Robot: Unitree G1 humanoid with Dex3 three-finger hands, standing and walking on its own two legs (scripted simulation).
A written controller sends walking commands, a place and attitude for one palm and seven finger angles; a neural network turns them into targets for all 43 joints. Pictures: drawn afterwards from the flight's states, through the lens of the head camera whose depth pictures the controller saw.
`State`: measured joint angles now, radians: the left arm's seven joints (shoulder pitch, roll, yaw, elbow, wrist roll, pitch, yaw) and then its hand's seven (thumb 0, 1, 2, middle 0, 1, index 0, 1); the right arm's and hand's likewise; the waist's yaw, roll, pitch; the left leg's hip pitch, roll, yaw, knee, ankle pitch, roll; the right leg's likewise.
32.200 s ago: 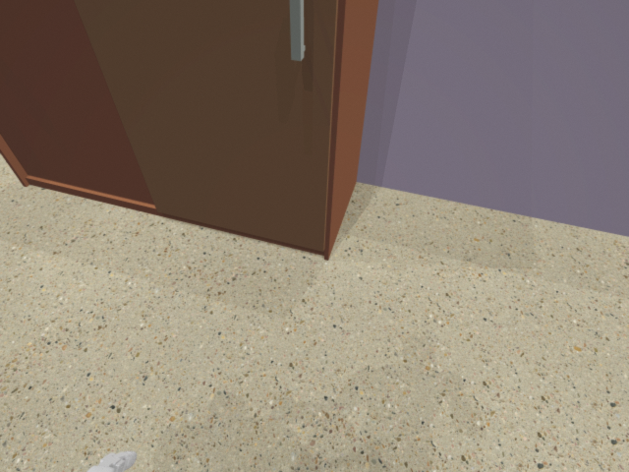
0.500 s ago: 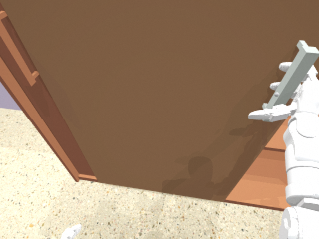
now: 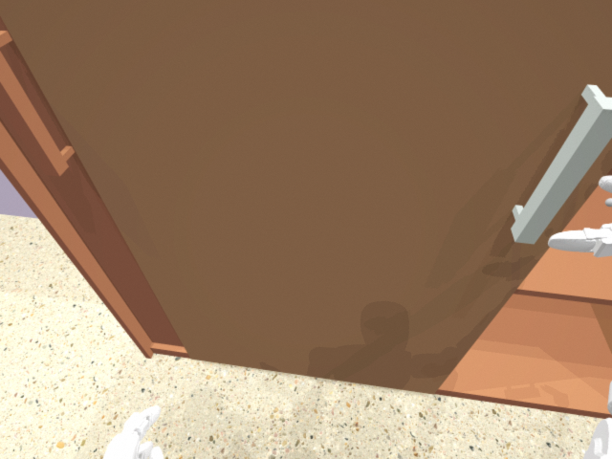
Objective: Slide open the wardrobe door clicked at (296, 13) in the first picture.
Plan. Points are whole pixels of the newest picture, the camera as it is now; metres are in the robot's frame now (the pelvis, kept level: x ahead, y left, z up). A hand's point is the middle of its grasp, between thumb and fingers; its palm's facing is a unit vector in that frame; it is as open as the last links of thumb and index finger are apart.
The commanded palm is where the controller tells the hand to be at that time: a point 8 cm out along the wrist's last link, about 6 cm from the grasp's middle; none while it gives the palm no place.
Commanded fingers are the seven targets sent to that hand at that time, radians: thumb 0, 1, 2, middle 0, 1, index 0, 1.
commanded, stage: slip the hand off the handle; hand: right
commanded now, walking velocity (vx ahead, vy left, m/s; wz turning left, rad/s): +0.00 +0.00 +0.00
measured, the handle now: (554, 170) +0.44 -0.28 +0.18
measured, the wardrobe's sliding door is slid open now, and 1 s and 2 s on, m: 0.60 0.60 0.60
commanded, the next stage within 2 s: draw the hand back to the body in 0.82 s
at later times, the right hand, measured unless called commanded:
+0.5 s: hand out of the picture +0.33 -0.33 +0.18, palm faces +0.42 +0.90 -0.13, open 14.6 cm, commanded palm +0.29 -0.36 +0.18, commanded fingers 0.00 0.55 -0.20 0.25 1.15 0.25 1.15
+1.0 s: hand out of the picture +0.26 -0.32 +0.18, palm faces +0.37 +0.92 -0.10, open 14.7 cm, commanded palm +0.22 -0.35 +0.18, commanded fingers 0.00 0.55 -0.20 0.25 1.15 0.25 1.15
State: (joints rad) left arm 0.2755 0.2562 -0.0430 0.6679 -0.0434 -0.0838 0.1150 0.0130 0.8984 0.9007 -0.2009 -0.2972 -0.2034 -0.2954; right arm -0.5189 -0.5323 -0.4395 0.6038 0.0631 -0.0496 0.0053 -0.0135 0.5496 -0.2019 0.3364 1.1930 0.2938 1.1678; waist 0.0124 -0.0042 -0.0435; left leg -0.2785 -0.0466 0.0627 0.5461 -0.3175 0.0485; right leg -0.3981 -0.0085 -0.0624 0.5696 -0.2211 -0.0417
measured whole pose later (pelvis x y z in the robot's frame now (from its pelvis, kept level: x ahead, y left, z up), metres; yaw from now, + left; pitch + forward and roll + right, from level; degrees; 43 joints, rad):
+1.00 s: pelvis -0.01 -0.01 +0.00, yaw -2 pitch -2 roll +1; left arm 0.19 0.22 -0.09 0.65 -0.06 -0.18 0.13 0.02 0.90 0.90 -0.20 -0.30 -0.20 -0.30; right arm -0.08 -0.42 -0.43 0.05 0.26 0.05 0.15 -0.01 0.55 -0.20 0.25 1.15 0.26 1.15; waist -0.07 -0.03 -0.04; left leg -0.18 -0.02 0.09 0.51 -0.31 0.03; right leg -0.31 0.02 -0.04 0.54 -0.20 -0.06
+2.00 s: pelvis +0.01 -0.02 +0.01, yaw +0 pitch -5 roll +1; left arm 0.20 0.23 -0.04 0.67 -0.01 -0.14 0.07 0.02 0.90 0.90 -0.20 -0.30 -0.20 -0.30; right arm 0.38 -0.36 -0.33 -0.34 0.09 -0.08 -0.10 0.00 -0.33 -0.63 0.22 0.63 0.23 0.63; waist -0.07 -0.04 0.00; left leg -0.03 -0.02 0.04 0.38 -0.27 0.02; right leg -0.15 0.04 -0.07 0.41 -0.18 -0.07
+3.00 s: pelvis -0.02 -0.03 +0.01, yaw +1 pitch +0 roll +2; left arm 0.18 0.25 0.00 0.55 -0.02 0.02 0.09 0.02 0.90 0.90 -0.20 -0.30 -0.20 -0.30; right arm 0.54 -0.41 -0.37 -0.47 0.07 -0.14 -0.11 0.01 -0.89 -0.90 0.21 0.30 0.22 0.30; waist -0.03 -0.03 0.01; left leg -0.18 -0.03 0.04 0.41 -0.22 0.00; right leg -0.29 0.02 -0.07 0.44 -0.14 -0.08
